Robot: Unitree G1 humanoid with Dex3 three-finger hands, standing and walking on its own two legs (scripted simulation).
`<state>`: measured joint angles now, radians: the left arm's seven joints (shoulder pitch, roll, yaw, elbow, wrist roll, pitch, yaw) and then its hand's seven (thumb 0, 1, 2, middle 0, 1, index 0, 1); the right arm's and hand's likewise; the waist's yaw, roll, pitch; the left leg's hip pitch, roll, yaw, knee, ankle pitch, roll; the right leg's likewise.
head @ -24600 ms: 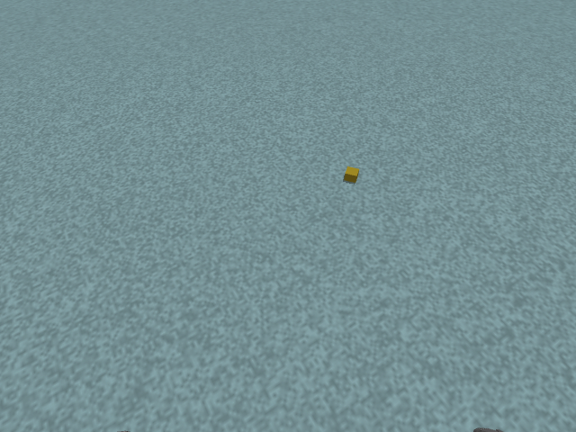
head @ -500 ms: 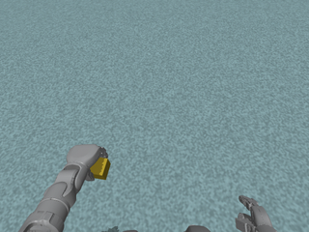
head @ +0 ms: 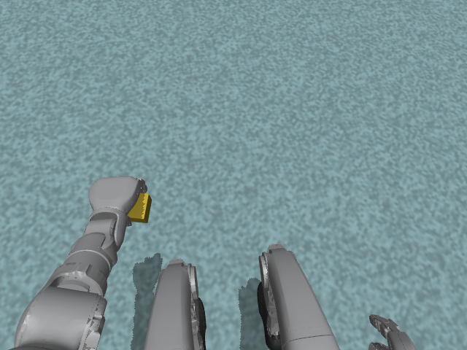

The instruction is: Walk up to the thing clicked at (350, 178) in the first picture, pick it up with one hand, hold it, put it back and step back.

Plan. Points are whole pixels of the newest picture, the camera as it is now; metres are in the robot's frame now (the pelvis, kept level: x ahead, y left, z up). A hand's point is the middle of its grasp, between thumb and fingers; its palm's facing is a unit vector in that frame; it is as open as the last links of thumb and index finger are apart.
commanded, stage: crouch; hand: left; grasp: from above
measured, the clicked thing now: (134, 207) +0.40 +0.19 -0.17
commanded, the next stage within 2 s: lower in 1.14 s
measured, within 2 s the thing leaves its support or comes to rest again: neither
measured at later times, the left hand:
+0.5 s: hand (147, 221) +0.40 +0.19 -0.30, palm faces -0.44 +0.01 -0.90, open 8.0 cm
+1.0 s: hand (154, 225) +0.40 +0.19 -0.37, palm faces -0.45 +0.00 -0.89, open 8.0 cm
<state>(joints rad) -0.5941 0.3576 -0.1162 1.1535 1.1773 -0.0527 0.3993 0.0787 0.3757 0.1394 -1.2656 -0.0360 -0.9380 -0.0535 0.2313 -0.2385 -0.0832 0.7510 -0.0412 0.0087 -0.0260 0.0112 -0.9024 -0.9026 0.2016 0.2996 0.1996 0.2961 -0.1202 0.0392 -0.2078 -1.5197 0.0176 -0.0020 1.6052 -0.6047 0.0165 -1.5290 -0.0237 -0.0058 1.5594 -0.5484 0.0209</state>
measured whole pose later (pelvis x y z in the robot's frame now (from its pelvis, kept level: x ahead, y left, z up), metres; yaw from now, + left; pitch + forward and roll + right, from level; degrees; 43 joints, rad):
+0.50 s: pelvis -0.01 -0.01 -0.13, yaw +0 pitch +37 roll -3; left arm -0.75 0.41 -0.06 1.26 1.23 -0.10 0.46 0.07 0.37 0.15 -1.27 -0.04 -0.94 -0.06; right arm 0.13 -0.23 -0.05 0.76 -0.11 -0.07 0.07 0.01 -0.90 -0.90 0.20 0.30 0.20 0.30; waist -0.16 0.02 -0.18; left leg -2.01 0.00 -0.05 2.05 -0.69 0.01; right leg -2.00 -0.04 -0.03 2.00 -0.63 0.01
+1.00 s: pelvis -0.02 -0.01 -0.19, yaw -1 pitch +35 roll -4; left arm -0.83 0.46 -0.02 1.39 1.25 -0.14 0.50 0.07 0.37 0.18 -1.16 -0.10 -0.91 -0.10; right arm 0.15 -0.25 -0.04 0.79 -0.14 -0.08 0.11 0.01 -0.90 -0.90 0.20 0.30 0.20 0.30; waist -0.19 0.02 -0.14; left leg -2.17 0.00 -0.06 2.25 -0.70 0.00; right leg -2.17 -0.03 -0.04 2.18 -0.63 0.01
